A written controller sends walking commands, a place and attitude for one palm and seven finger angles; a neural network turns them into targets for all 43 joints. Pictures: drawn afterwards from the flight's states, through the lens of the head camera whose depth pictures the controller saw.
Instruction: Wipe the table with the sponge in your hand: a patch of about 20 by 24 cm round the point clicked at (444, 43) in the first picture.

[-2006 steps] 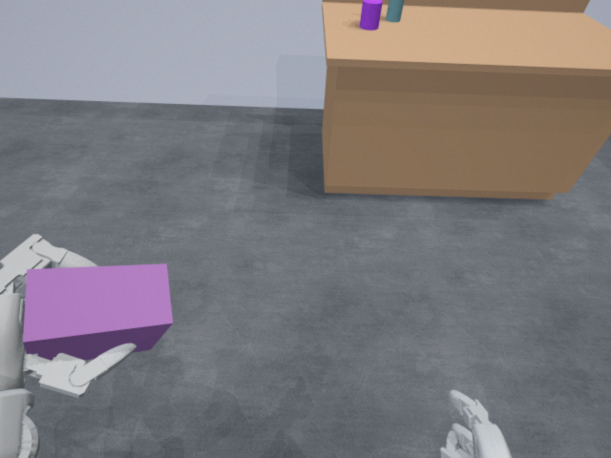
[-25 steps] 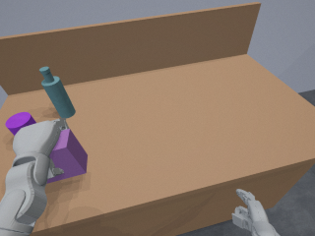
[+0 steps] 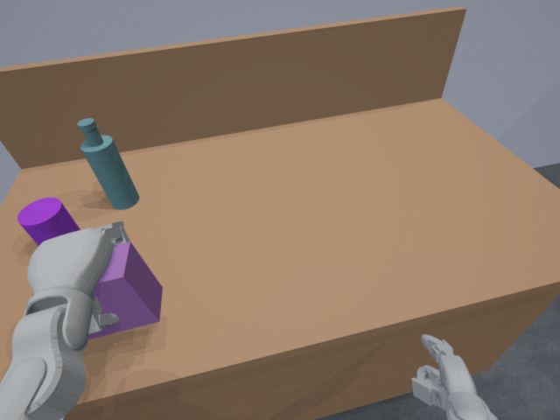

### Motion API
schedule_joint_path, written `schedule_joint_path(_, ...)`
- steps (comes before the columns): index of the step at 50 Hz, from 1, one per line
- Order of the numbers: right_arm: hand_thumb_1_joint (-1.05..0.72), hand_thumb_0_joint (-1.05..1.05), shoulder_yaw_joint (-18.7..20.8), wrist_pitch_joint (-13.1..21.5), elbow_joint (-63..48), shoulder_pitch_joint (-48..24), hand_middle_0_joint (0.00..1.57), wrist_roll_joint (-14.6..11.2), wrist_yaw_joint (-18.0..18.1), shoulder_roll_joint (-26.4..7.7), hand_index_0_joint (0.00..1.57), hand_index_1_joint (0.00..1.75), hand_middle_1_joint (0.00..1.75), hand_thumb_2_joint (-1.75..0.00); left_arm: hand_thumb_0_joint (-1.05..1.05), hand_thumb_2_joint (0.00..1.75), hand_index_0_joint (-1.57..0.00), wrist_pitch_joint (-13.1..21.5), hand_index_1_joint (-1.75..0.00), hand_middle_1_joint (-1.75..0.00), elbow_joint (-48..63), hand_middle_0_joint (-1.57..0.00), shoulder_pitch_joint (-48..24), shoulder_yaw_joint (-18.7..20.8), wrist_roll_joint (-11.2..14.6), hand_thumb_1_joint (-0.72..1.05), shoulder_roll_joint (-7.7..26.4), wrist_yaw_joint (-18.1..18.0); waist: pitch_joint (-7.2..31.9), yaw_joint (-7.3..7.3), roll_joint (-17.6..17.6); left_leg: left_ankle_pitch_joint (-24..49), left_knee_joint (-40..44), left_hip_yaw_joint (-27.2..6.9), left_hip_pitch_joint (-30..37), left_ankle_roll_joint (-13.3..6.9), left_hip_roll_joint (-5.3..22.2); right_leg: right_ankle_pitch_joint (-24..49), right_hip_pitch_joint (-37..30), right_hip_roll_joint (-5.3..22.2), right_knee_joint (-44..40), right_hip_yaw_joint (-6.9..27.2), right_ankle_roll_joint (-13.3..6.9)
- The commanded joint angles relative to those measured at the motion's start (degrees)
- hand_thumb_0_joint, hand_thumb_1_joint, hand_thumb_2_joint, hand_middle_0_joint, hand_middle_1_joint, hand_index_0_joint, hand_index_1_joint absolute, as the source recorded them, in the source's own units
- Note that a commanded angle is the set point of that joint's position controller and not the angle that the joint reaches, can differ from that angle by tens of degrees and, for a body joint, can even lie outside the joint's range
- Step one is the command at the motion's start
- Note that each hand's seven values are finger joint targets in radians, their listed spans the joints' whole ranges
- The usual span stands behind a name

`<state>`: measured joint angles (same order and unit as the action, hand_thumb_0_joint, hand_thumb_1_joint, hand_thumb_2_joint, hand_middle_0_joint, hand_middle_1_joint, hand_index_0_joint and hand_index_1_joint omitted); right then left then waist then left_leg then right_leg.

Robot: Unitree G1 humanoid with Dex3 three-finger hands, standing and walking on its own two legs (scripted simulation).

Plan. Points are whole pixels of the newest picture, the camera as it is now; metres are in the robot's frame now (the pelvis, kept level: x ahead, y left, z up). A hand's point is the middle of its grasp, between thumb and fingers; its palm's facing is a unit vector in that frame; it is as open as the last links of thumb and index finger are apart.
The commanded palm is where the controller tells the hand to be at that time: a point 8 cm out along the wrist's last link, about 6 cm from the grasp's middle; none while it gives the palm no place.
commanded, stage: bring the sponge back beside the body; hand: left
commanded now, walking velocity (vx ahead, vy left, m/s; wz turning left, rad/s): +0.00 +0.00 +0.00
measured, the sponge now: (111, 299) +0.23 +0.29 +0.07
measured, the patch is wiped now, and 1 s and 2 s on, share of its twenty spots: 1.00 1.00 1.00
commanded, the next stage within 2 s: step back with the hand held close in 1.04 s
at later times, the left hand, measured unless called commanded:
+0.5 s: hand (96, 303) +0.20 +0.28 +0.11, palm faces +0.08 -0.12 -0.99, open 10.3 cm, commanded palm +0.16 +0.27 +0.18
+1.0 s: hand (91, 317) +0.18 +0.27 +0.11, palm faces +0.08 -0.12 -0.99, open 10.3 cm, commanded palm +0.15 +0.27 +0.18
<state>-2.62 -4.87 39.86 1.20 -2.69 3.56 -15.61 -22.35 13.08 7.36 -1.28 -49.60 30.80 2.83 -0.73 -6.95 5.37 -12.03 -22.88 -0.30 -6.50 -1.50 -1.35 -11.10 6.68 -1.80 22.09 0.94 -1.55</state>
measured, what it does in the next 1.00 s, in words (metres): stands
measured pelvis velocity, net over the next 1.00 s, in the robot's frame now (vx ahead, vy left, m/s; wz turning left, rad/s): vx -0.01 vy -0.01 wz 0.00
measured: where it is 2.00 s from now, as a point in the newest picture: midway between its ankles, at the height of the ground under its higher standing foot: outside the picture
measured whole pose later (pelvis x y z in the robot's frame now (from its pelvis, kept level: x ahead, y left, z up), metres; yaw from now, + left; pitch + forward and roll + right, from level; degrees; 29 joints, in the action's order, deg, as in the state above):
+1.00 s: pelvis -0.01 -0.01 +0.00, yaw +0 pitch -6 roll +0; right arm -2.7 -4.1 39.1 1.5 -2.1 3.0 -15.0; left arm -21.1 20.3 17.8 -0.1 -48.8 30.1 0.9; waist -0.6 -7.5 5.8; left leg -12.7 -24.8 -0.5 -6.1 -0.8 -0.4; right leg -11.2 6.0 -2.8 23.2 0.9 -2.2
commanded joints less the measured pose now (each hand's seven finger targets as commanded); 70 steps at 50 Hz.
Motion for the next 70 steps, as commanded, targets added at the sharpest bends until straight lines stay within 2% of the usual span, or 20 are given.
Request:
schedule_joint_path(1,-0.9,0.0,1.52,4.75,-12.67,-15.04,0.2,0.07,-0.06,-4.85,0.2,0.3,0.3,-0.9,0.0,1.3,-1.2,1.11,-1.6,-1.6,13.75,-1.2,-11.94,9.23,-1.82,0.1,13.38,-2.82,10.86,-0.76,-0.39,10.0,2.79,-5.5,1.49,-0.93,0.49,5.13,-2.82,0.84,-3.26,5.67,-3.23)
schedule_joint_path(15,-0.9,0.0,1.63,5.43,-13.54,-14.84,0.2,0.54,0.1,-5.06,0.2,0.3,0.3,-0.9,0.0,1.3,-1.2,2.06,-1.6,-1.6,17.39,-1.2,-7.88,10.36,-1.01,0.1,13.5,-3.31,11.05,-1.21,0.6,8.57,1.24,-5.04,1.7,-1.32,0.29,3.9,-2.79,1.09,-3.47,6.69,-3.39)
schedule_joint_path(17,-0.9,0.0,1.76,4.99,-12.66,-14.55,0.2,0.52,0.13,-5.09,0.2,0.3,0.3,-0.9,0.0,1.3,-1.2,1.81,-1.6,-1.6,14.9,-1.2,-5.24,9.89,-1.28,0.1,12.61,-3.45,8.21,-0.99,-0.96,8.51,1.78,-5.26,1.31,-1.06,0.44,3.38,-1.2,0.91,-4.1,6.27,-3.05)
schedule_joint_path(20,-0.9,0.0,1.74,5.39,-13.59,-14.67,0.2,0.72,-0.1,-4.96,0.2,0.3,0.3,-0.9,0.0,1.3,-1.2,2.22,-1.6,-1.6,18.96,-1.2,-4.62,11.19,-1.26,0.1,13.51,-4.03,11.58,-1.77,1.18,9.82,1.15,-5.11,1.52,-1.28,0.32,5.43,-3.77,0.97,-2.82,6.5,-3.49)
schedule_joint_path(23,-0.9,0.0,2.04,4.48,-12.9,-14.24,0.2,0.45,-0.4,-4.99,0.2,0.3,0.3,-0.9,0.0,1.3,-1.2,1.46,-1.6,-1.6,17.19,-1.2,-1.38,10.54,-0.74,0.1,12.27,-4.18,8.29,-1.01,-2.22,9.82,1.55,-5.26,1.06,-0.94,0.61,5.31,-1.67,1.06,-3.78,6.72,-2.82)
schedule_joint_path(29,-0.9,0.0,1.98,5.02,-13.45,-16.36,0.2,0.27,-0.48,-4.96,0.2,0.3,0.3,-0.9,0.0,1.3,-1.2,1.52,-1.6,-1.6,21.07,-1.2,-1.07,11.21,-0.71,0.1,12.79,-4.58,8.58,-1.2,0.9,8.44,1.84,-5.8,1.31,-1.14,0.79,3.84,-2.11,0.25,-3.41,8.2,-3.36)
schedule_joint_path(32,-0.9,0.0,2.01,4.6,-13.11,-14.58,0.2,0.58,-0.55,-5.0,0.2,0.3,0.3,-0.9,0.0,1.3,-1.2,1.24,-1.6,-1.6,18.56,-1.2,1.98,9.84,-1.07,0.1,11.38,-4.13,7.66,-1.42,-2.22,9.32,1.41,-5.51,1.03,-1.27,0.59,4.41,-1.49,0.64,-3.54,6.31,-2.91)
schedule_joint_path(35,-0.9,0.0,1.77,4.96,-13.86,-14.89,0.2,0.64,-0.6,-4.77,0.2,0.3,0.3,-0.9,0.0,1.3,-1.2,1.79,-1.6,-1.6,21.97,-1.2,-0.64,10.42,-1.42,0.1,12.33,-4.48,9.45,-1.71,0.83,8.37,1.53,-5.5,0.77,-1.5,0.57,3.73,-2.9,0.45,-2.85,6.23,-3.3)
schedule_joint_path(47,-0.9,0.0,1.83,4.89,-12.89,-14.8,0.2,0.62,-0.25,-5.0,0.2,0.3,0.3,-0.9,0.0,1.3,-1.2,1.61,-1.6,-1.6,17.43,-1.2,0.92,9.66,-0.65,0.1,11.16,-4.23,6.16,-1.16,-1.9,5.99,1.65,-5.31,0.2,-1.25,0.43,0.73,-0.73,0.72,-4.54,7.21,-2.94)
schedule_joint_path(50,-0.9,0.0,1.6,5.53,-13.95,-15.4,0.2,0.71,-0.4,-4.67,0.2,0.3,0.3,-0.9,0.0,1.3,-1.2,2.2,-1.6,-1.6,21.2,-1.2,-1.15,10.31,-1.08,0.1,12.27,-4.48,8.87,-1.72,1.69,6.01,1.47,-5.35,0.21,-1.4,0.22,1.27,-2.79,0.69,-3.58,7.23,-3.34)
schedule_joint_path(53,-0.9,0.0,1.97,4.81,-12.96,-14.8,0.2,0.6,-0.42,-4.69,0.2,0.3,0.3,-0.9,0.0,1.3,-1.2,2.12,-1.6,-1.6,19.32,-1.2,0.37,10.23,-1.1,0.1,11.82,-4.64,6.82,-1.0,-2.06,6.28,1.64,-5.42,0.27,-1.08,0.43,0.79,-0.92,0.8,-4.4,7.72,-2.82)
schedule_joint_path(57,-0.9,0.0,1.79,4.99,-12.83,-15.13,0.2,0.66,-0.38,-4.87,0.2,0.3,0.3,-0.9,0.0,1.3,-1.2,1.63,-1.6,-1.6,17.47,-1.2,0.45,10.14,-1.17,0.1,11.55,-4.95,5.97,-1.39,-0.86,5.24,1.84,-5.24,-0.23,-1.11,0.33,-0.19,-0.75,0.52,-4.47,7.27,-3.05)
schedule_joint_path(58,-0.9,0.0,1.78,4.47,-11.81,-14.44,0.2,0.45,-0.09,-5.02,0.2,0.3,0.3,-0.9,0.0,1.3,-1.2,1.16,-1.6,-1.6,13.11,-1.2,-0.56,9.37,-1.62,0.1,11.0,-5.0,4.16,-0.26,-2.25,3.94,2.13,-4.92,-1.2,-0.81,0.39,-1.76,0.99,0.57,-5.05,7.49,-2.79)
schedule_joint_path(59,-0.9,0.0,1.19,5.09,-25.19,-5.58,0.2,-0.76,0.04,-2.35,0.2,0.3,0.3,-0.9,0.0,1.3,-1.2,13.68,-1.6,-1.6,28.21,-1.2,-18.64,19.96,47.17,0.1,3.02,-7.46,-10.16,6.24,-7.32,-10.65,-1.37,-4.99,-1.57,-1.8,0.84,-8.1,15.59,1.96,-11.4,13.1,-2.18)
schedule_joint_path(60,-0.9,0.0,0.49,6.06,-19.21,-1.28,0.2,1.66,0.52,-3.72,0.2,0.3,0.3,-0.9,0.0,1.3,-1.2,18.51,-1.6,-1.6,16.58,-1.2,-2.55,22.94,48.56,0.1,7.36,-8.05,-2.14,4.67,-15.75,-9.67,-4.02,-5.14,-1.41,-2.81,1.12,-7.35,15.18,3.05,-9.6,10.71,-2.68)
schedule_joint_path(61,-0.9,0.0,1.53,6.02,-19.26,1.95,0.2,0.69,0.93,-2.96,0.2,0.3,0.3,-0.9,0.0,1.3,-1.2,21.14,-1.6,-1.6,19.42,-1.2,3.44,23.76,52.14,0.1,4.29,-8.4,2.3,5.1,-17.33,-6.24,-6.9,-5.17,0.95,-2.19,1.55,-2.53,13.76,6.77,-8.34,10.64,-2.4)
schedule_joint_path(63,-0.9,0.0,1.88,6.41,-18.7,3.01,0.2,1.02,1.33,-3.58,0.2,0.3,0.3,-0.9,0.0,1.3,-1.2,24.94,-1.6,-1.6,28.78,-1.2,5.97,24.57,53.85,0.1,4.23,-9.04,10.12,5.88,-10.26,-0.55,-8.95,-4.96,1.83,-1.65,3.37,8.49,11.01,10.64,-3.1,10.23,-2.45)
schedule_joint_path(64,-0.9,0.0,2.16,6.95,-18.52,2.56,0.2,1.41,1.59,-4.63,0.2,0.3,0.3,-0.9,0.0,1.3,-1.2,26.69,-1.6,-1.6,33.15,-1.2,6.55,27.42,54.39,0.1,6.85,-9.91,11.83,5.66,-2.08,0.73,-7.64,-5.7,1.7,-1.6,4.33,9.86,10.47,10.73,-0.17,10.83,-2.63)
schedule_joint_path(66,-0.9,0.0,2.47,7.38,-18.63,3.05,0.2,1.78,1.67,-4.55,0.2,0.3,0.3,-0.9,0.0,1.3,-1.2,28.32,-1.6,-1.6,33.68,-1.2,13.65,27.12,54.83,0.1,3.46,-10.54,12.65,5.58,4.92,5.09,-6.06,-7.61,-3.35,-2.12,6.26,12.5,8.92,8.72,4.91,7.54,-1.48)
schedule_joint_path(70,-0.9,0.0,3.21,7.27,-17.34,4.58,0.2,1.77,1.5,-4.39,0.2,0.3,0.3,-0.9,0.0,1.3,-1.2,29.56,-1.6,-1.6,30.87,-1.2,19.51,29.12,54.87,0.1,2.81,-10.88,12.74,5.81,0.12,11.62,-6.64,-9.74,-8.69,-1.95,8.06,11.55,8.48,7.05,8.39,4.69,-0.39)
